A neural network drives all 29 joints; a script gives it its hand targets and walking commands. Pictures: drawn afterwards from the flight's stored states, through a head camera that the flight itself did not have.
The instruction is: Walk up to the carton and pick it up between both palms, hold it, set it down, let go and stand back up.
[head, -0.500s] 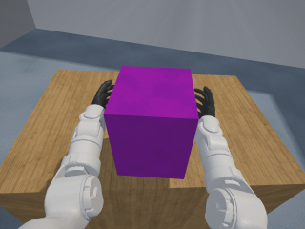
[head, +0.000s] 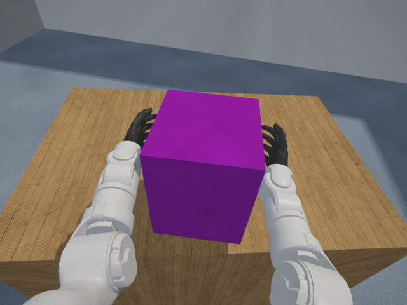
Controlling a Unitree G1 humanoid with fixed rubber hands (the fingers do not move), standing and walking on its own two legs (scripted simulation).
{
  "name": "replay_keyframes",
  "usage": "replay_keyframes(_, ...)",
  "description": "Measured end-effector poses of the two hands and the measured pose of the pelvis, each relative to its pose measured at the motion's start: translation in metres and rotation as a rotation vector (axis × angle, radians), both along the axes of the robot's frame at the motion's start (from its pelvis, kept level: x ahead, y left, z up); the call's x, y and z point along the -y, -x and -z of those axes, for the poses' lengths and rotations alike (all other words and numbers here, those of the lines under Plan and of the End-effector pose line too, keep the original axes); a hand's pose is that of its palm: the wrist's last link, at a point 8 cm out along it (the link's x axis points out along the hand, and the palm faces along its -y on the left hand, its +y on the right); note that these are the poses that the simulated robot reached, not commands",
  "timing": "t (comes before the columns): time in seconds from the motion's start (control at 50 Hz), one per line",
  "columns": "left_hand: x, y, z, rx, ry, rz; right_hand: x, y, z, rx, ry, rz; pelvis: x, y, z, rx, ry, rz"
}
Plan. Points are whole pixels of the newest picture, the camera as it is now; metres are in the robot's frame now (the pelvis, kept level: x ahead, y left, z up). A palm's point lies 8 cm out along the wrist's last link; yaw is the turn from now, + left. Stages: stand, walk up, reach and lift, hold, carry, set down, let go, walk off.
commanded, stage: set down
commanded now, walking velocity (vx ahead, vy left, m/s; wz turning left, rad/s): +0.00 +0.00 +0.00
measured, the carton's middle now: (204, 167) +0.40 +0.00 +0.06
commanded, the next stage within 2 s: none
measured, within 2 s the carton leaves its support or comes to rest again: rests again in 0.66 s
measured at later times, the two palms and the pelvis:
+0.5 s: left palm (139, 149) +0.42 +0.14 +0.09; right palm (276, 174) +0.36 -0.14 +0.09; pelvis +0.00 +0.00 +0.00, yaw +0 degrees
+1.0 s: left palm (141, 152) +0.42 +0.14 +0.09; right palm (276, 180) +0.36 -0.15 +0.08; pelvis +0.00 +0.00 +0.00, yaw +0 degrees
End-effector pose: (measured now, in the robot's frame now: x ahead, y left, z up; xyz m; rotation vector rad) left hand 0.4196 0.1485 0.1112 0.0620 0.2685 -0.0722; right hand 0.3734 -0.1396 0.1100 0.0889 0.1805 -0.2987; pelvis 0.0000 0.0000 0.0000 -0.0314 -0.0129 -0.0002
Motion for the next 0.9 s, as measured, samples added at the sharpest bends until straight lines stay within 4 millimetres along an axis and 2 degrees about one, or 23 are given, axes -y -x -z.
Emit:
replay_keyframes(0.3, 0.004, 0.000, 0.005, -0.003, 0.003, 0.020, 0.003, 0.007, 0.011, 0.002, -0.004, 0.022, 0.000, 0.001, 0.000, 0.001, 0.000, 0.000)
replay_keyframes(0.54, 0.008, -0.001, 0.019, -0.023, -0.006, 0.037, 0.006, 0.011, 0.026, -0.020, 0.009, 0.035, 0.000, 0.000, 0.000, 0.001, 0.000, 0.000)
replay_keyframes(0.9, 0.011, 0.000, 0.025, -0.006, -0.014, 0.055, 0.008, 0.016, 0.033, -0.002, 0.020, 0.050, 0.000, 0.001, 0.000, 0.001, 0.000, 0.000)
